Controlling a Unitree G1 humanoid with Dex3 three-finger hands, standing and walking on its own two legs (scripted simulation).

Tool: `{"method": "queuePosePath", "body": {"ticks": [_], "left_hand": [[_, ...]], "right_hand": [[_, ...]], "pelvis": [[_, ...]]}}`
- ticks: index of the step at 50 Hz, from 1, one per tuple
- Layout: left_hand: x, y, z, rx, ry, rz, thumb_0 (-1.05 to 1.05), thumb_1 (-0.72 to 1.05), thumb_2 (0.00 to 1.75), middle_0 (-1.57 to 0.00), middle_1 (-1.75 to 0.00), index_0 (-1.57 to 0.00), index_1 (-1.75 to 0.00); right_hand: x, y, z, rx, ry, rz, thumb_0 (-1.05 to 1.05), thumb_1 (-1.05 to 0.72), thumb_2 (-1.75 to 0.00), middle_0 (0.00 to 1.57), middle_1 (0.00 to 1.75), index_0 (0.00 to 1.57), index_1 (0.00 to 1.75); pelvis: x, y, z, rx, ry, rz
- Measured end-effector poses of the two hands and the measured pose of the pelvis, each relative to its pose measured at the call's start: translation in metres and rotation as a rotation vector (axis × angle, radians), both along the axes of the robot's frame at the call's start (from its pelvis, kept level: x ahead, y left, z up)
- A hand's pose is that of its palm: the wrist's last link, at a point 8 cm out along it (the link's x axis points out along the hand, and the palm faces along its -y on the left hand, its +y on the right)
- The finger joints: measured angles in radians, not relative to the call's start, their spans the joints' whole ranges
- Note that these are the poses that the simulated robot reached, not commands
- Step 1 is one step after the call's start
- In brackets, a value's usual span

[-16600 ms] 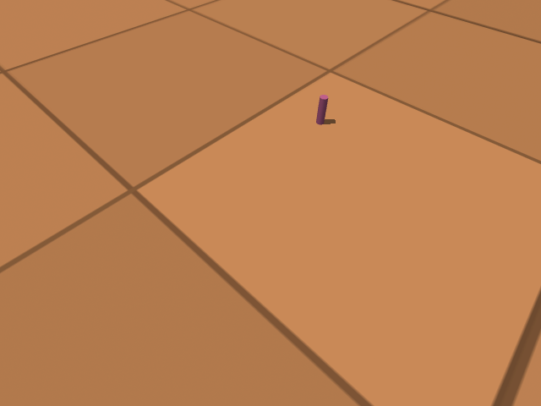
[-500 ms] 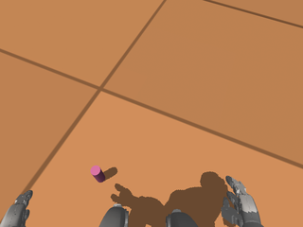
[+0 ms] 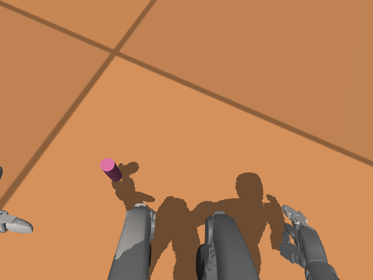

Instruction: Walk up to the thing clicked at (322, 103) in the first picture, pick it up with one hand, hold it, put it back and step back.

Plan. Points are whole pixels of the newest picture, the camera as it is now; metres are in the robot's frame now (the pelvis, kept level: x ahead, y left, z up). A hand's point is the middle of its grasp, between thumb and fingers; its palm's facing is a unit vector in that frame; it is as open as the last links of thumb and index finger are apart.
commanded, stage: go down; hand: left
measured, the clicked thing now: (112, 170) +0.42 +0.26 -0.48
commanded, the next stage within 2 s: approach in 1.52 s
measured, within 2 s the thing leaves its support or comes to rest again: neither
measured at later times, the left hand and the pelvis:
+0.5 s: hand (12, 180) +0.30 +0.40 -0.14, palm faces +0.21 -0.97 -0.14, open 17.3 cm; pelvis -0.04 +0.00 -0.11, yaw -4 degrees
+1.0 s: hand (12, 176) +0.32 +0.42 -0.16, palm faces +0.23 -0.97 -0.11, open 17.4 cm; pelvis -0.05 +0.00 -0.16, yaw -5 degrees
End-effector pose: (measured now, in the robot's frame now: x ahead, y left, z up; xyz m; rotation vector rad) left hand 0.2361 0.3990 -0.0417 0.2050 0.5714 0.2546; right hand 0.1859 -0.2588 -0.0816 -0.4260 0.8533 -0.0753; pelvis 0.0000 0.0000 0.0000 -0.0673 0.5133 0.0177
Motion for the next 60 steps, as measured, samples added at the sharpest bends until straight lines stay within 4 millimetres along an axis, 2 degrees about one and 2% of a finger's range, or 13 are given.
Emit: {"method": "queuePosePath", "body": {"ticks": [4, 10, 14, 19, 27, 38, 45, 60], "left_hand": [[0.011, 0.011, -0.018, -0.022, -0.048, 0.005, -0.01, -0.49, 0.05, -0.07, -0.06, -0.07, -0.05], [0.004, 0.026, -0.042, -0.048, -0.079, 0.022, -0.01, -0.52, 0.05, -0.05, -0.05, -0.05, -0.04], [0.006, 0.037, -0.051, -0.033, -0.158, 0.022, -0.01, -0.52, 0.06, -0.04, -0.06, -0.05, -0.04], [0.021, 0.047, -0.063, -0.035, -0.242, 0.000, -0.01, -0.51, 0.07, -0.04, -0.07, -0.04, -0.05], [0.040, 0.054, -0.085, -0.075, -0.263, -0.027, -0.01, -0.51, 0.08, -0.04, -0.08, -0.05, -0.06], [0.038, 0.068, -0.097, -0.068, -0.325, -0.007, -0.01, -0.54, 0.08, -0.04, -0.09, -0.05, -0.07], [0.045, 0.070, -0.106, -0.070, -0.361, -0.020, -0.01, -0.55, 0.08, -0.04, -0.10, -0.05, -0.08], [0.051, 0.077, -0.114, -0.073, -0.390, -0.011, -0.01, -0.55, 0.08, -0.04, -0.11, -0.05, -0.08]], "right_hand": [[-0.013, -0.003, -0.033, 0.003, 0.052, -0.010, 0.01, -0.89, -0.89, 0.20, 0.30, 0.20, 0.30], [-0.036, -0.004, -0.073, 0.008, 0.130, -0.007, 0.01, -0.89, -0.89, 0.20, 0.30, 0.20, 0.30], [-0.047, -0.006, -0.095, -0.007, 0.161, 0.008, 0.01, -0.89, -0.89, 0.20, 0.30, 0.21, 0.30], [-0.055, -0.009, -0.116, -0.037, 0.172, 0.022, 0.01, -0.89, -0.89, 0.20, 0.30, 0.21, 0.30], [-0.066, -0.015, -0.132, -0.075, 0.182, 0.015, 0.01, -0.89, -0.89, 0.20, 0.30, 0.21, 0.30], [-0.074, -0.016, -0.155, -0.095, 0.216, 0.030, 0.01, -0.89, -0.90, 0.20, 0.30, 0.21, 0.30], [-0.073, -0.015, -0.170, -0.100, 0.213, 0.051, 0.01, -0.89, -0.90, 0.20, 0.30, 0.21, 0.30], [-0.079, -0.018, -0.186, -0.108, 0.240, 0.057, 0.01, -0.90, -0.90, 0.20, 0.30, 0.21, 0.30]], "pelvis": [[-0.007, 0.000, -0.024, -0.007, 0.033, -0.010], [-0.017, -0.002, -0.052, -0.011, 0.062, -0.019], [-0.025, -0.004, -0.073, -0.012, 0.068, -0.023], [-0.034, -0.006, -0.096, -0.021, 0.068, -0.029], [-0.038, -0.002, -0.119, -0.041, 0.072, -0.042], [-0.041, 0.001, -0.142, -0.047, 0.066, -0.047], [-0.045, 0.000, -0.157, -0.048, 0.057, -0.050], [-0.044, -0.001, -0.173, -0.051, 0.058, -0.056]]}}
